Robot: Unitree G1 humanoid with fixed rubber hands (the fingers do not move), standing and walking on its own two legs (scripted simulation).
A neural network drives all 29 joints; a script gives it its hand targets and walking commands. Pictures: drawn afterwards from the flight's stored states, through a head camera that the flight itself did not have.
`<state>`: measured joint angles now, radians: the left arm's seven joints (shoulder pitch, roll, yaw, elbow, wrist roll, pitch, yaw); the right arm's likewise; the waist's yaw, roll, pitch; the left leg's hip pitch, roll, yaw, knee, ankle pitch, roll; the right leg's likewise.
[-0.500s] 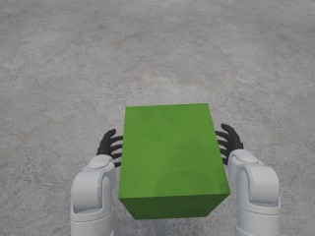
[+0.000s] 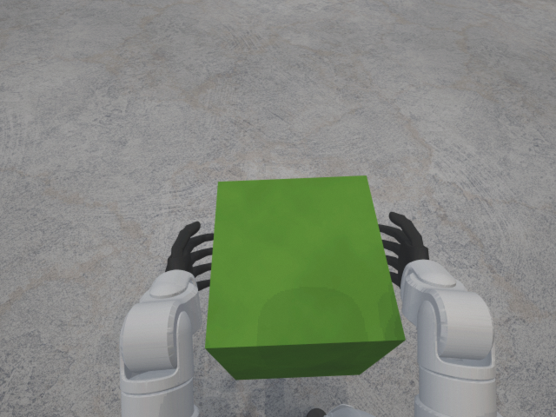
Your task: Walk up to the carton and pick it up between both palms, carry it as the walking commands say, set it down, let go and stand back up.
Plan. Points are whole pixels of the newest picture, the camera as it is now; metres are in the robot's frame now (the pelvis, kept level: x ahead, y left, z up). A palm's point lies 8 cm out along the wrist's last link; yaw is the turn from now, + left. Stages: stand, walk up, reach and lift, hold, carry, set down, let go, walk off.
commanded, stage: carry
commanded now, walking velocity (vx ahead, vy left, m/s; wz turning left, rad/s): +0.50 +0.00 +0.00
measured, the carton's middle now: (295, 286) +0.30 +0.01 +0.00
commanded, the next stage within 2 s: none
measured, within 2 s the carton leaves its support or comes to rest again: neither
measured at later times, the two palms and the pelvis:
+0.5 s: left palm (181, 91) +0.63 +0.22 +0.09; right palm (339, 90) +0.63 -0.07 +0.11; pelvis +0.35 +0.07 +0.02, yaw -1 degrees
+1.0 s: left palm (201, 34) +0.89 +0.22 +0.07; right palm (323, 35) +0.90 -0.07 +0.08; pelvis +0.61 +0.07 +0.00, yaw +0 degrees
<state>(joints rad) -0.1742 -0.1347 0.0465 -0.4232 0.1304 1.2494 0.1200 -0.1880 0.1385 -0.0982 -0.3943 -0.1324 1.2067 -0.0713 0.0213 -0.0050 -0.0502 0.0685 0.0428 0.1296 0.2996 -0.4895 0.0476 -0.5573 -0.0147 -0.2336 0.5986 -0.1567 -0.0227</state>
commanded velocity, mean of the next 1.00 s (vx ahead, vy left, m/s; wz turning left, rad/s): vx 0.07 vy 0.00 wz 0.00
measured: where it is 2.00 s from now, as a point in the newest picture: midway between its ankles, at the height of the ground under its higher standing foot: (266, 196)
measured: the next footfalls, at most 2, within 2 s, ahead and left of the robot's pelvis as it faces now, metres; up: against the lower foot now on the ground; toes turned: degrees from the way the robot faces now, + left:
right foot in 0.02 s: +0.15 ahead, -0.11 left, +0.00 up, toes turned -12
left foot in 0.28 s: +0.33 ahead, +0.16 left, +0.00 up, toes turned +7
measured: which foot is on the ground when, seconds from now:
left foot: down 0.00-0.04, up 0.06-0.26, down 0.28-0.68, up 0.70-0.86, down 0.88-1.00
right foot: up 0.00-0.00, down 0.02-0.32, up 0.34-0.64, down 0.66-0.92, up 0.94-1.00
